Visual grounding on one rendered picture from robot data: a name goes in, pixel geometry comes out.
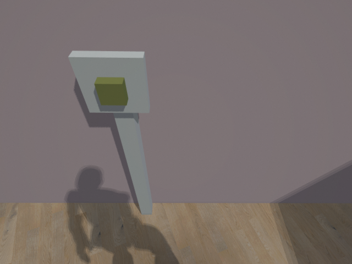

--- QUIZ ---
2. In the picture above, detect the panel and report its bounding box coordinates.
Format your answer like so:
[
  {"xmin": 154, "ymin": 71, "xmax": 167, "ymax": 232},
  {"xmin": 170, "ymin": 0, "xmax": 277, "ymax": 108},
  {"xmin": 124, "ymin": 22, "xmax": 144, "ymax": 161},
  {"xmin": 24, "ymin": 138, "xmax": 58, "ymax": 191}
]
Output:
[{"xmin": 68, "ymin": 51, "xmax": 153, "ymax": 215}]

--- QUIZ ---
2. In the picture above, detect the button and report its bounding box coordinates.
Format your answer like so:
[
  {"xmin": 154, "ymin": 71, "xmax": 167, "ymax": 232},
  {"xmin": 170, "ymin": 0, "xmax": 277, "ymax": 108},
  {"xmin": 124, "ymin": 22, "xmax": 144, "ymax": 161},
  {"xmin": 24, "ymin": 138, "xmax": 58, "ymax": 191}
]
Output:
[{"xmin": 94, "ymin": 77, "xmax": 128, "ymax": 106}]

